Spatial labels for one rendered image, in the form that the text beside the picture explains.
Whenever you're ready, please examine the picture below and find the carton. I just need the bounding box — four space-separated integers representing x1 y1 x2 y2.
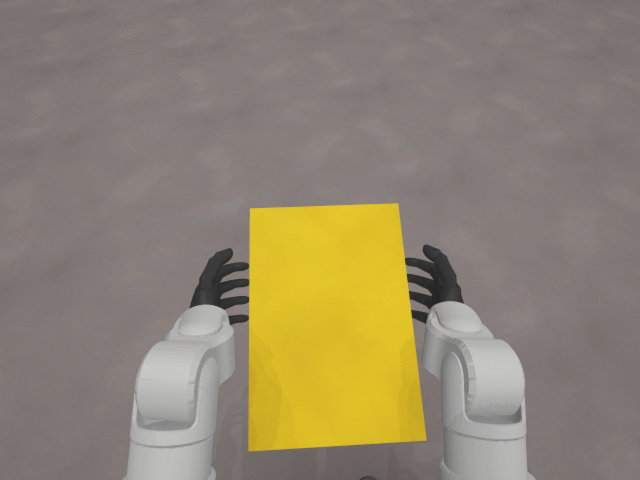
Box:
248 203 427 451

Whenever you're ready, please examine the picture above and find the robot left hand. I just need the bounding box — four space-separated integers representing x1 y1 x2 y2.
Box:
189 248 249 325

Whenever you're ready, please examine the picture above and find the robot right forearm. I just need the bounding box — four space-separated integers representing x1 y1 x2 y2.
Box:
421 301 536 480

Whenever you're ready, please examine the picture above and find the robot right hand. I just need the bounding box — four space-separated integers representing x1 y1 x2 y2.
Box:
405 245 464 324

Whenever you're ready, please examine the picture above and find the robot left forearm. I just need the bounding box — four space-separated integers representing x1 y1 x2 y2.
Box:
121 305 235 480

